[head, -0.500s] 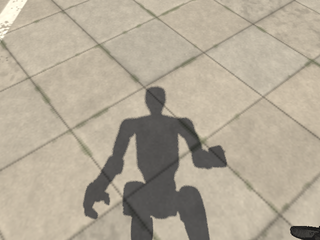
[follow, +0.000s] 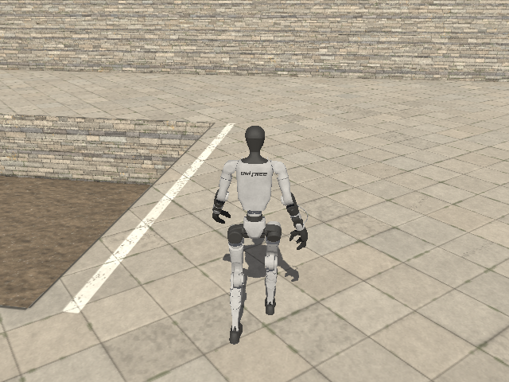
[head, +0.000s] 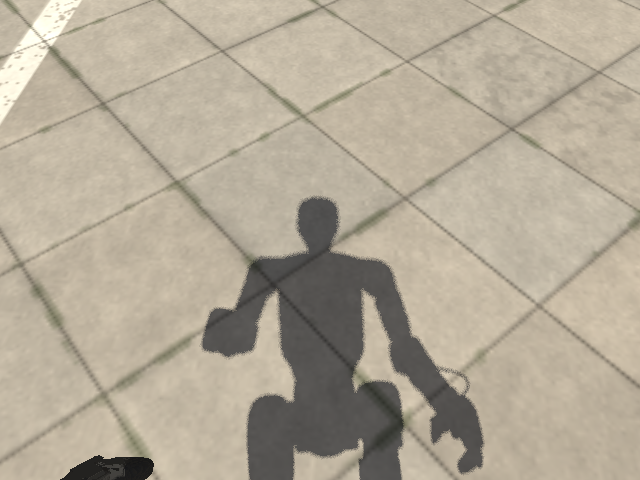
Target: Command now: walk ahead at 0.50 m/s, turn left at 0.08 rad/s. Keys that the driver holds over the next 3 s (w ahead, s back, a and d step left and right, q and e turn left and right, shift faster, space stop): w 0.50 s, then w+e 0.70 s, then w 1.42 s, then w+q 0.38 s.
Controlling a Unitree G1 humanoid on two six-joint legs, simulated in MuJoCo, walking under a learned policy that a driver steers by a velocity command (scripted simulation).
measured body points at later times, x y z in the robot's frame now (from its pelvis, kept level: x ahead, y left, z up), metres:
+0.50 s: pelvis +0.29 +0.02 +0.00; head +0.32 +0.03 +0.45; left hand +0.27 +0.31 -0.13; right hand +0.52 -0.21 -0.07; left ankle +0.42 +0.13 -0.72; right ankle +0.12 -0.11 -0.72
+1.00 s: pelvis +0.56 +0.00 +0.00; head +0.59 -0.01 +0.45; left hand +0.81 +0.20 -0.09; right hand +0.52 -0.28 -0.13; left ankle +0.42 +0.13 -0.72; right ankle +0.69 -0.13 -0.71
